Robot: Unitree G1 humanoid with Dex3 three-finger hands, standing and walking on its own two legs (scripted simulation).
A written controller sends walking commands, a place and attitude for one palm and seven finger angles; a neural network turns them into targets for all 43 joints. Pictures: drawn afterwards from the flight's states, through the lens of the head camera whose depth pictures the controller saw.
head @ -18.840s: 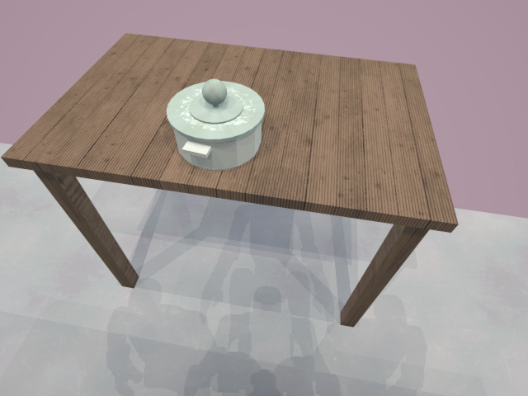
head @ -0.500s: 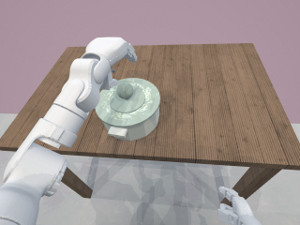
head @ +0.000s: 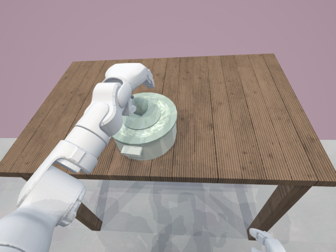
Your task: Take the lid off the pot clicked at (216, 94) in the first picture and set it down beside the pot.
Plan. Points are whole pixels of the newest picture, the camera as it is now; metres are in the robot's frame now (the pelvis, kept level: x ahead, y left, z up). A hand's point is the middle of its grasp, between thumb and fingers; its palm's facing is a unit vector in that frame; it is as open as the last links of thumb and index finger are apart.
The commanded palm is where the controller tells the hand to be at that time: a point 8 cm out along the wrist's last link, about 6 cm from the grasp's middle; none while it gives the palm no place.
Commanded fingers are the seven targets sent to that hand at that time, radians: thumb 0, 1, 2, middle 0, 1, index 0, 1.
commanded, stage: move the open hand above the knob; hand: left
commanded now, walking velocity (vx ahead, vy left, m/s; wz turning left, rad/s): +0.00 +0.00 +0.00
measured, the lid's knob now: (138, 105) +0.47 +0.09 +0.10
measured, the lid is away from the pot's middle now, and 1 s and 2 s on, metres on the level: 0.00 0.00 0.00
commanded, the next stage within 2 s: none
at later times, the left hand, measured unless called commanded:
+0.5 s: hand (124, 82) +0.45 +0.11 +0.20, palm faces -0.16 -0.05 -0.99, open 10.3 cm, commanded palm +0.41 +0.10 +0.25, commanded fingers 0.00 -0.37 1.55 -0.83 -0.08 -0.83 -0.08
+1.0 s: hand (135, 91) +0.43 +0.08 +0.18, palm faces -0.17 +0.02 -0.99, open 10.3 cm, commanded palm +0.41 +0.09 +0.25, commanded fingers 0.00 -0.37 1.55 -0.83 -0.08 -0.83 -0.08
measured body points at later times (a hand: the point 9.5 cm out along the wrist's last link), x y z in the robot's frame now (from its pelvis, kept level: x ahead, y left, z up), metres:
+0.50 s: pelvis +0.00 -0.01 +0.00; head +0.02 -0.05 +0.45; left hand +0.45 +0.11 +0.25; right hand +0.17 -0.24 -0.12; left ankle +0.04 +0.08 -0.74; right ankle -0.04 -0.11 -0.74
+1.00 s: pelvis +0.00 -0.01 +0.00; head +0.02 -0.05 +0.45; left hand +0.43 +0.08 +0.24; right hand +0.18 -0.23 -0.12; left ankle +0.04 +0.08 -0.74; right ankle -0.04 -0.11 -0.74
